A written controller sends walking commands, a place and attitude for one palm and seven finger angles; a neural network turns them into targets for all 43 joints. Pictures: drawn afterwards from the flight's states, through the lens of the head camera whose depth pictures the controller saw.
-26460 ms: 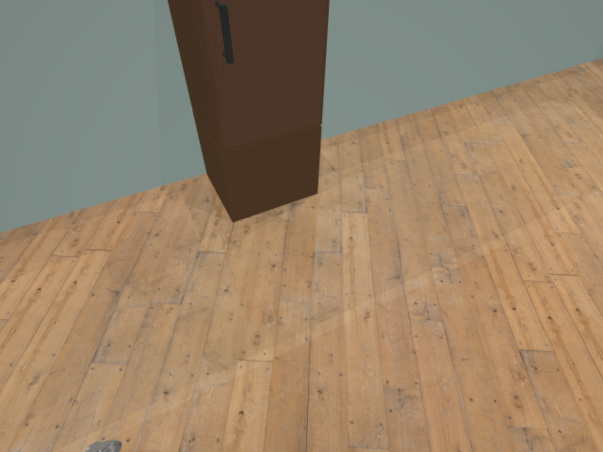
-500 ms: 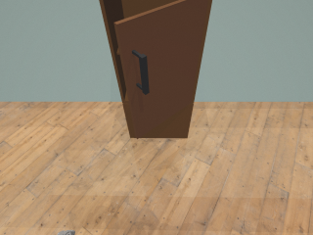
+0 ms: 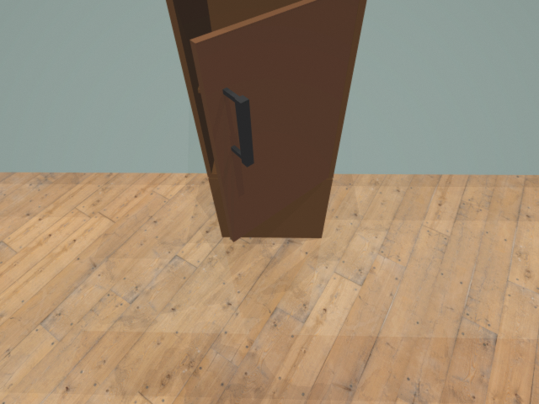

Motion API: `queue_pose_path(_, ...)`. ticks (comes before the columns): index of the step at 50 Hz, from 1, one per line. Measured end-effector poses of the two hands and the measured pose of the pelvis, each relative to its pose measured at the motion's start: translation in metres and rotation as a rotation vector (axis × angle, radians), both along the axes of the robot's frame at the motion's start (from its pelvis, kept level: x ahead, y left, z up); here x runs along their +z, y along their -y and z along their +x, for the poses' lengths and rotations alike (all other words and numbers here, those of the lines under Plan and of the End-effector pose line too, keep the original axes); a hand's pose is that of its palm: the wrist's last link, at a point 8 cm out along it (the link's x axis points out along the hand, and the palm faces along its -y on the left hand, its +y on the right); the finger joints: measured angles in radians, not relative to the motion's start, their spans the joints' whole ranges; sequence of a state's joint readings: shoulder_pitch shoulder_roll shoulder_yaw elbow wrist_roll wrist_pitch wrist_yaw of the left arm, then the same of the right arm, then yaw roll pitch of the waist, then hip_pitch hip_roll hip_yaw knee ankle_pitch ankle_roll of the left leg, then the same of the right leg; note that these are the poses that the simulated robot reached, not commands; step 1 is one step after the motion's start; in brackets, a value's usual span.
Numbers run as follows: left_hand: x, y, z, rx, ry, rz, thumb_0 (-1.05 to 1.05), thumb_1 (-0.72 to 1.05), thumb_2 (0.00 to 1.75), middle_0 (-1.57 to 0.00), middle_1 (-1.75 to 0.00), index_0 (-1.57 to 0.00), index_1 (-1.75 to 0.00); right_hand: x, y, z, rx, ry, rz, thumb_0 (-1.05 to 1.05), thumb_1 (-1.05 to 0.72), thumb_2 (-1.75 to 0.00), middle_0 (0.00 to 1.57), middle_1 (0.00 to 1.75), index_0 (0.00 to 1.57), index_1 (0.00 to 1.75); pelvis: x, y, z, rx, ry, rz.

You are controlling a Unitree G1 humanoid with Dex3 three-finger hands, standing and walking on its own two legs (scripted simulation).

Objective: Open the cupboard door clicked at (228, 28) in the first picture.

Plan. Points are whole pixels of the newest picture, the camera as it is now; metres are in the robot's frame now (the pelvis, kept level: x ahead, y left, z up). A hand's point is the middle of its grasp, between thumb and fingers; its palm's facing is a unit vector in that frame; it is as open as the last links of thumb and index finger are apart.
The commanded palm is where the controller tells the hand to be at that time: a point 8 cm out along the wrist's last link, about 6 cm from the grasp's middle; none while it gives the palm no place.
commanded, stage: walk to a spot facing it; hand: left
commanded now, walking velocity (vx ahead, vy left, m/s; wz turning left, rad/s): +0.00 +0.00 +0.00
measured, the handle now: (238, 129) +0.60 +0.10 +0.06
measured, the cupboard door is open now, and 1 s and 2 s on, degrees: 41 41 41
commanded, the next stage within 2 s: none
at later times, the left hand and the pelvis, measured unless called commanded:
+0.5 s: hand out of the picture +0.08 +0.20 -0.18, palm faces -0.14 -0.96 -0.23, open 7.4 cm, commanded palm none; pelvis -0.02 +0.01 -0.02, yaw -10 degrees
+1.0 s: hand out of the picture +0.12 +0.19 -0.19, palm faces -0.35 -0.91 -0.23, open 7.4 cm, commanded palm none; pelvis -0.03 +0.01 -0.02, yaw -25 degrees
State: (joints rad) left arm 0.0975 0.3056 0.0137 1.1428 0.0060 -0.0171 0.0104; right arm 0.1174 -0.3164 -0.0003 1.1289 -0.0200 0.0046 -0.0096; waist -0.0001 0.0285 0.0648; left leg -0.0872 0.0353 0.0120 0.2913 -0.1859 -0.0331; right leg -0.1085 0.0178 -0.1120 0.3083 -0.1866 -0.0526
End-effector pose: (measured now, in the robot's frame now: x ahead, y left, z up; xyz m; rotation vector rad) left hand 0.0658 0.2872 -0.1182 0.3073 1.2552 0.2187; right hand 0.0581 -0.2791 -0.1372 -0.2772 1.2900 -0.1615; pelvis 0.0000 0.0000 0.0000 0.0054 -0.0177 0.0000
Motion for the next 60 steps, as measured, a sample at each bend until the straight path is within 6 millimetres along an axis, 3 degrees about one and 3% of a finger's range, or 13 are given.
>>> queue_pose_path(8, 0.0, 0.001, 0.011, -0.015, 0.022, -0.008, 0.0, 0.9, 0.9, -0.2, -0.3, -0.21, -0.3, 0.002, -0.001, 0.006, -0.008, 0.024, -0.005, 0.01, -0.9, -0.9, 0.2, 0.3, 0.2, 0.3, 0.0, -0.002, 0.002, -0.013, 0.0, -0.001)
queue_pose_path(13, -0.008, 0.008, 0.011, -0.03, -0.004, -0.024, 0.0, 0.9, 0.9, -0.2, -0.3, -0.2, -0.3, -0.001, -0.01, -0.002, -0.058, 0.039, -0.001, 0.01, -0.9, -0.9, 0.2, 0.3, 0.2, 0.3, -0.004, -0.005, 0.0, -0.059, -0.007, -0.004)
queue_pose_path(18, -0.023, 0.021, 0.007, -0.067, -0.047, -0.072, 0.0, 0.9, 0.9, -0.2, -0.3, -0.2, -0.3, -0.008, -0.027, -0.03, -0.137, 0.028, 0.018, 0.01, -0.9, -0.9, 0.2, 0.3, 0.2, 0.3, -0.009, -0.01, -0.005, -0.109, -0.01, -0.005)
queue_pose_path(24, -0.034, 0.036, 0.011, -0.114, -0.07, -0.111, 0.0, 0.9, 0.9, -0.2, -0.3, -0.2, -0.3, -0.019, -0.041, -0.078, -0.212, -0.03, 0.04, 0.01, -0.9, -0.9, 0.2, 0.3, 0.2, 0.3, -0.017, -0.011, -0.014, -0.165, -0.01, 0.02)
queue_pose_path(28, -0.03, 0.051, 0.021, -0.135, -0.038, -0.112, 0.0, 0.91, 0.9, -0.2, -0.3, -0.2, -0.3, -0.029, -0.038, -0.106, -0.242, -0.084, 0.064, 0.01, -0.9, -0.9, 0.2, 0.3, 0.21, 0.3, -0.02, -0.002, -0.017, -0.19, -0.003, 0.012)
queue_pose_path(31, -0.035, 0.058, 0.024, -0.164, -0.005, -0.089, 0.0, 0.9, 0.9, -0.2, -0.3, -0.2, -0.3, -0.04, -0.027, -0.116, -0.287, -0.096, 0.075, 0.01, -0.9, -0.9, 0.2, 0.3, 0.21, 0.3, -0.029, 0.008, -0.021, -0.215, -0.012, 0.025)
queue_pose_path(34, -0.03, 0.063, 0.02, -0.181, -0.031, -0.072, 0.0, 0.9, 0.9, -0.2, -0.3, -0.2, -0.3, -0.035, -0.016, -0.112, -0.32, -0.077, 0.065, 0.01, -0.9, -0.9, 0.2, 0.3, 0.2, 0.3, -0.024, 0.01, -0.025, -0.243, -0.017, 0.014)
queue_pose_path(40, -0.023, 0.065, 0.019, -0.244, -0.086, -0.068, 0.0, 0.9, 0.9, -0.2, -0.3, -0.2, -0.3, -0.01, -0.005, -0.083, -0.365, 0.069, 0.035, 0.01, -0.9, -0.9, 0.2, 0.3, 0.2, 0.3, -0.01, 0.008, -0.027, -0.328, -0.04, 0.037)
queue_pose_path(45, -0.028, 0.057, 0.033, -0.293, -0.088, -0.083, 0.0, 0.9, 0.9, -0.2, -0.3, -0.21, -0.3, 0.004, -0.009, -0.063, -0.386, 0.169, 0.006, 0.01, -0.9, -0.9, 0.2, 0.3, 0.2, 0.3, -0.009, -0.003, -0.027, -0.392, -0.051, 0.035)
queue_pose_path(48, -0.039, 0.052, 0.049, -0.321, -0.074, -0.1, 0.0, 0.9, 0.9, -0.2, -0.3, -0.21, -0.3, 0.003, -0.013, -0.062, -0.391, 0.219, -0.034, 0.01, -0.9, -0.9, 0.2, 0.3, 0.2, 0.3, -0.019, -0.013, -0.023, -0.417, -0.067, -0.002)
queue_pose_path(53, -0.034, 0.06, 0.083, -0.374, -0.01, -0.119, 0.0, 0.91, 0.9, -0.2, -0.3, -0.2, -0.3, 0.007, -0.024, -0.092, -0.388, 0.149, -0.04, 0.01, -0.9, -0.9, 0.2, 0.3, 0.2, 0.3, -0.014, -0.012, -0.028, -0.451, -0.042, -0.007)
queue_pose_path(60, -0.024, 0.1, 0.117, -0.517, 0.058, -0.111, 0.0, 0.91, 0.9, -0.19, -0.3, -0.2, -0.3, -0.013, -0.016, -0.152, -0.514, 0.087, -0.008, 0.01, -0.9, -0.9, 0.21, 0.3, 0.21, 0.3, -0.022, 0.005, -0.034, -0.544, -0.033, -0.017)
